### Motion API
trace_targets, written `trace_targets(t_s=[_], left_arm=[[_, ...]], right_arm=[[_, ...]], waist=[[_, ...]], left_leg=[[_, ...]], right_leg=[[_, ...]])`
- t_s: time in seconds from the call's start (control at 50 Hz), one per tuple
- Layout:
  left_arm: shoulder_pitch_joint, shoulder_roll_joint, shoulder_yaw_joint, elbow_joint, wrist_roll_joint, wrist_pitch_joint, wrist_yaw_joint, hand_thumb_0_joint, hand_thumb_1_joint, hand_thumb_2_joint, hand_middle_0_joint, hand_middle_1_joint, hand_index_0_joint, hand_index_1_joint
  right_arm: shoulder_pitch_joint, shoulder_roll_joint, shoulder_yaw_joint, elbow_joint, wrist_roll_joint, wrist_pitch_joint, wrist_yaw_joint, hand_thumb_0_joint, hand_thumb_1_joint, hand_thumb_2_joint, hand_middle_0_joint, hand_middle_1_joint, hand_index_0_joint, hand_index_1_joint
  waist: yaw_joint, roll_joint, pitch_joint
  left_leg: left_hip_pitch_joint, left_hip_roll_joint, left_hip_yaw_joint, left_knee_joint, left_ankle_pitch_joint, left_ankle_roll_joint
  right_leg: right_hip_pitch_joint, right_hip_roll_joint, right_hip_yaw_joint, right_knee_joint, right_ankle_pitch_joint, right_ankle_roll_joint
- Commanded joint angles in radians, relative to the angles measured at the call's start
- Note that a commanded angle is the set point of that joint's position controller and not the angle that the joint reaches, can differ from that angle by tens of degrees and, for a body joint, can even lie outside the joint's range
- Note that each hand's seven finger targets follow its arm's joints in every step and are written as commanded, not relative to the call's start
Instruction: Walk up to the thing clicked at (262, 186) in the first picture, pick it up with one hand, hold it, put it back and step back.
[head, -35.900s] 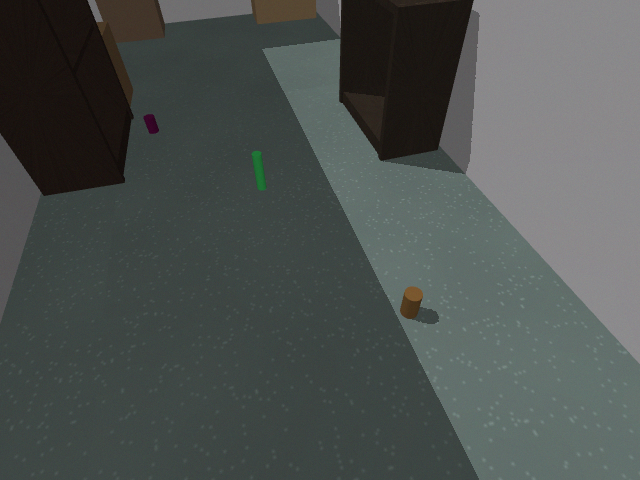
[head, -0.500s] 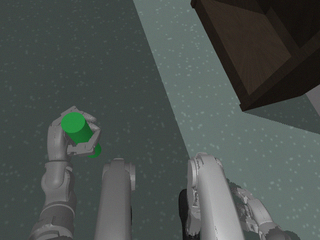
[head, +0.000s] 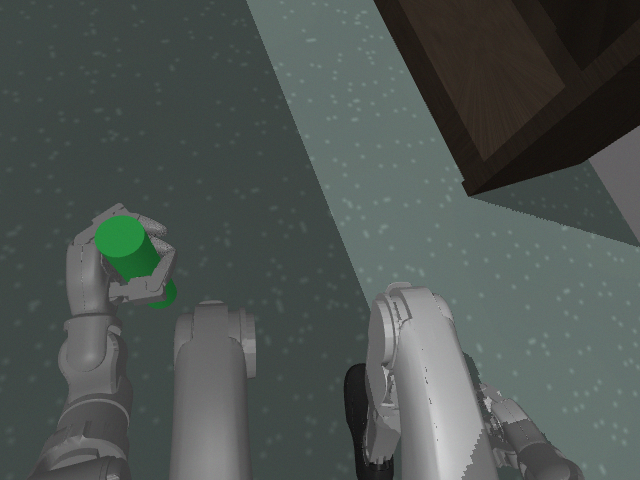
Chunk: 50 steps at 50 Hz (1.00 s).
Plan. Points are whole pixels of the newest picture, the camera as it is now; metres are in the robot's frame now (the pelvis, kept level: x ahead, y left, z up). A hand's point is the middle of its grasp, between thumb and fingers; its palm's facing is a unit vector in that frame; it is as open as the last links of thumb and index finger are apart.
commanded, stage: crouch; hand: left
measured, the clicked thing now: (144, 270) +0.38 +0.21 -0.10
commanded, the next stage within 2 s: lower in 0.34 s
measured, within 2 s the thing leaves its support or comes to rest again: neither
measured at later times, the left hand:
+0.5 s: hand (158, 271) +0.38 +0.20 -0.11, palm faces +0.06 -1.00 -0.02, open 6.3 cm
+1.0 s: hand (164, 277) +0.39 +0.20 -0.18, palm faces +0.09 -1.00 -0.01, open 6.3 cm
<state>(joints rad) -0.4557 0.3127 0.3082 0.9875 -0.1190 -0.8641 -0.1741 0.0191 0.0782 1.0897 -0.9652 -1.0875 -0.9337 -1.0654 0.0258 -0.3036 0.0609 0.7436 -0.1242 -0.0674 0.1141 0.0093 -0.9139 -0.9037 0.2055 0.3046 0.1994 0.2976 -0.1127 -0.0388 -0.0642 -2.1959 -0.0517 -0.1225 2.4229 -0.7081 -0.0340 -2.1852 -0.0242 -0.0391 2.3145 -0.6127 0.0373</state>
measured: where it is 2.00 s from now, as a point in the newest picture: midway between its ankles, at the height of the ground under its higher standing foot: (297, 465)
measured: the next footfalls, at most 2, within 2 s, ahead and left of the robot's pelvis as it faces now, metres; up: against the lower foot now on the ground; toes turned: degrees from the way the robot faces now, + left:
none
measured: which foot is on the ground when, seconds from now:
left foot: down 0.00-1.00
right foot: down 0.00-1.00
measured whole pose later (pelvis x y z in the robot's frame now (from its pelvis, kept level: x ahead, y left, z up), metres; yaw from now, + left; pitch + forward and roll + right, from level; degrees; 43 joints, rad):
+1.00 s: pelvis -0.01 +0.01 -0.04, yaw -6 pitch +18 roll -13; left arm -0.49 0.52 0.34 1.21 -0.08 -1.05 -0.04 0.02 0.06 1.11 -0.98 -1.07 -0.95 -1.05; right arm -0.10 -0.35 0.28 0.70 -0.26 -0.04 0.18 0.01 -0.93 -0.91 0.21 0.30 0.20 0.30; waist -0.20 -0.15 0.16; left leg -2.23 -0.06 -0.24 2.62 -0.72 -0.03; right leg -2.16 0.01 -0.14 2.40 -0.58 0.06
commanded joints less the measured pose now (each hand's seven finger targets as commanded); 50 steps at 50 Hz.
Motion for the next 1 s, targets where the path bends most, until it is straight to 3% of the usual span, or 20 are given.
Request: trace_targets(t_s=[0.0,0.04,0.12,0.3,0.34,0.42,0.48,0.54,0.68,0.7,0.76,0.86,0.98], left_arm=[[-0.248,0.161,0.014,-0.201,-0.009,-0.103,0.004,0.000,0.327,1.210,-1.278,-1.332,-1.280,-1.335],[-0.265,0.155,0.001,-0.209,-0.011,-0.108,0.003,0.000,0.320,1.200,-1.263,-1.317,-1.265,-1.321],[-0.234,0.168,0.008,-0.227,-0.012,-0.110,0.007,0.000,0.353,1.198,-1.253,-1.319,-1.258,-1.318],[-0.253,0.185,0.000,-0.223,-0.008,-0.128,0.039,0.000,0.351,1.207,-1.237,-1.309,-1.239,-1.312],[-0.240,0.180,-0.013,-0.194,-0.004,-0.129,0.037,0.000,0.359,1.213,-1.244,-1.318,-1.247,-1.320],[-0.235,0.204,0.001,-0.184,0.008,-0.136,0.056,0.000,0.326,1.198,-1.255,-1.324,-1.261,-1.324],[-0.241,0.189,-0.003,-0.117,0.006,-0.141,0.066,0.000,0.300,1.233,-1.334,-1.413,-1.343,-1.409],[-0.260,0.203,0.006,-0.039,0.001,-0.165,0.074,0.000,0.271,1.229,-1.321,-1.401,-1.331,-1.398],[-0.275,0.300,0.051,-0.049,0.016,-0.241,0.077,0.000,0.352,1.190,-1.308,-1.361,-1.317,-1.355],[-0.285,0.296,0.043,-0.047,0.018,-0.245,0.078,0.000,0.350,1.208,-1.317,-1.373,-1.325,-1.369],[-0.280,0.322,0.064,-0.037,0.016,-0.261,0.090,0.000,0.327,1.190,-1.294,-1.345,-1.298,-1.343],[-0.250,0.312,0.037,0.010,0.027,-0.274,0.114,0.000,0.314,1.194,-1.271,-1.338,-1.274,-1.338],[-0.257,0.311,0.027,0.058,0.034,-0.300,0.150,0.000,0.339,1.187,-1.277,-1.332,-1.283,-1.329]], right_arm=[[0.055,-0.233,-0.065,-0.064,-0.007,-0.012,-0.003,0.000,-0.914,-0.907,0.200,0.300,0.200,0.300],[0.053,-0.240,-0.061,-0.063,-0.014,-0.008,-0.001,0.000,-0.918,-0.909,0.200,0.300,0.200,0.300],[0.054,-0.251,-0.049,-0.072,-0.021,-0.002,0.007,0.000,-0.918,-0.908,0.200,0.300,0.200,0.300],[0.029,-0.264,-0.024,-0.075,-0.039,0.015,0.018,0.000,-0.918,-0.910,0.200,0.300,0.200,0.300],[0.007,-0.264,-0.017,-0.076,-0.042,0.015,0.020,0.000,-0.917,-0.909,0.200,0.300,0.200,0.300],[0.008,-0.270,-0.009,-0.076,-0.049,0.023,0.024,0.000,-0.920,-0.908,0.200,0.300,0.200,0.300],[-0.002,-0.275,0.004,-0.079,-0.054,0.024,0.032,0.000,-0.925,-0.908,0.199,0.300,0.200,0.300],[-0.007,-0.286,0.030,-0.078,-0.065,0.023,0.037,0.000,-0.922,-0.907,0.199,0.300,0.200,0.300],[-0.054,-0.308,0.068,-0.088,-0.097,0.019,0.045,0.000,-0.921,-0.906,0.200,0.300,0.200,0.300],[-0.054,-0.316,0.075,-0.089,-0.101,0.020,0.045,0.000,-0.922,-0.906,0.200,0.300,0.200,0.300],[-0.070,-0.327,0.088,-0.087,-0.114,0.018,0.046,0.000,-0.931,-0.909,0.200,0.300,0.200,0.300],[-0.073,-0.336,0.115,-0.082,-0.131,0.020,0.050,0.000,-0.930,-0.910,0.200,0.300,0.200,0.300],[-0.093,-0.359,0.135,-0.094,-0.147,0.020,0.058,0.000,-0.926,-0.908,0.200,0.300,0.200,0.300]], waist=[[-0.014,0.162,-0.584],[-0.019,0.173,-0.583],[-0.017,0.187,-0.624],[-0.038,0.207,-0.586],[-0.041,0.199,-0.540],[-0.037,0.213,-0.535],[-0.060,0.182,-0.481],[-0.092,0.140,-0.453],[-0.072,0.230,-0.469],[-0.094,0.253,-0.465],[-0.095,0.287,-0.452],[-0.119,0.291,-0.436],[-0.144,0.265,-0.401]], left_leg=[[0.329,0.002,0.089,-0.297,0.060,0.041],[0.331,0.002,0.085,-0.285,0.053,0.040],[0.378,0.005,0.071,-0.270,0.132,0.032],[0.345,0.006,0.055,-0.242,0.099,0.029],[0.318,0.006,0.053,-0.238,0.072,0.032],[0.324,0.008,0.046,-0.235,0.079,0.029],[0.272,0.007,0.039,-0.224,0.039,0.034],[0.247,0.008,0.029,-0.188,0.037,0.039],[0.329,0.019,0.011,-0.191,0.058,0.021],[0.348,0.021,0.004,-0.196,0.060,0.016],[0.356,0.025,0.000,-0.185,0.055,0.013],[0.352,0.027,-0.010,-0.160,0.123,0.010],[0.348,0.028,-0.041,-0.153,0.110,0.008]], right_leg=[[0.351,0.031,-0.085,-0.206,0.078,-0.067],[0.349,0.032,-0.091,-0.198,0.076,-0.067],[0.359,0.033,-0.101,-0.169,0.137,-0.067],[0.348,0.038,-0.116,-0.150,0.115,-0.066],[0.326,0.038,-0.120,-0.149,0.094,-0.064],[0.322,0.041,-0.128,-0.138,0.098,-0.066],[0.318,0.044,-0.136,-0.140,0.070,-0.062],[0.334,0.050,-0.144,-0.139,0.079,-0.056],[0.327,0.056,-0.161,-0.103,0.087,-0.063],[0.324,0.054,-0.169,-0.100,0.096,-0.062],[0.324,0.054,-0.174,-0.089,0.101,-0.063],[0.360,0.060,-0.184,-0.081,0.169,-0.063],[0.353,0.060,-0.214,-0.073,0.167,-0.057]])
